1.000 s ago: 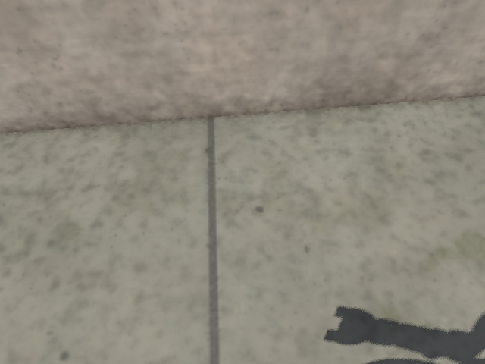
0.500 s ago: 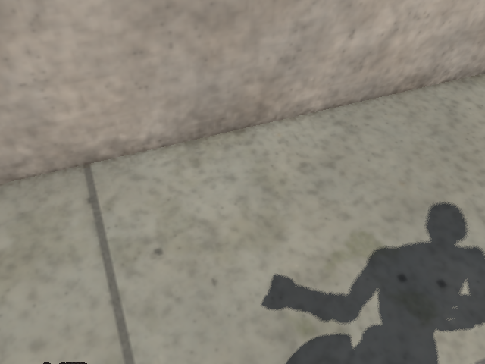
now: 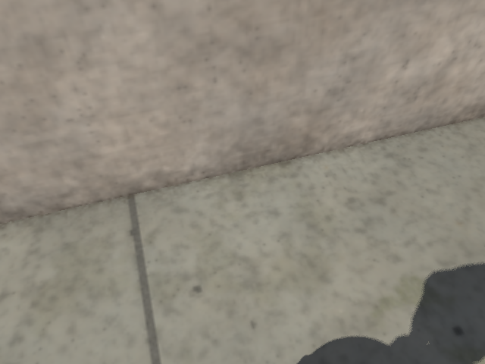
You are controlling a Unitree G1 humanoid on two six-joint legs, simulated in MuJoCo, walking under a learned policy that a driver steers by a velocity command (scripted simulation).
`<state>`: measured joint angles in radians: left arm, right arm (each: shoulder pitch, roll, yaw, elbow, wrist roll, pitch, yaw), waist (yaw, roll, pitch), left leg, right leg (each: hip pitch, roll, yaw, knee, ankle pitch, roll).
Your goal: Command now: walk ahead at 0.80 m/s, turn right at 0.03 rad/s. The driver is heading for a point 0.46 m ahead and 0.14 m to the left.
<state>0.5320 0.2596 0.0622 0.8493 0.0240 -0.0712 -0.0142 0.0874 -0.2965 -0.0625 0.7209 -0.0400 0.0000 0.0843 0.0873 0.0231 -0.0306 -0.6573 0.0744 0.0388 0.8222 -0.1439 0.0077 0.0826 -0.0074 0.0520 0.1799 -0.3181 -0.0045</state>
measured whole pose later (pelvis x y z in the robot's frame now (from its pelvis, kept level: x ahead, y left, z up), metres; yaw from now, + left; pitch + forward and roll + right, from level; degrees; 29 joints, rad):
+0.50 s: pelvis +0.35 +0.07 -0.01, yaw +1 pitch +2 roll +1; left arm -0.02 0.24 0.00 0.70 0.00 -0.09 -0.06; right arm 0.52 -0.22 -0.02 0.93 0.02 -0.09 -0.01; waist -0.08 -0.03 0.05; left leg 0.17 -0.09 0.05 0.14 -0.33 0.07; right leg -0.72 -0.05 -0.04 0.55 0.17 -0.04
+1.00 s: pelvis +0.58 +0.08 -0.01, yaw +2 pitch -1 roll -3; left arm 0.11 0.26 0.01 0.89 0.02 -0.05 -0.02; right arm 0.13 -0.25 0.01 0.82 -0.04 -0.01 -0.06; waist 0.01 0.03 0.02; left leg -0.35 0.09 -0.07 0.55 -0.20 -0.06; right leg -0.29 0.08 -0.05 0.46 -0.15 -0.04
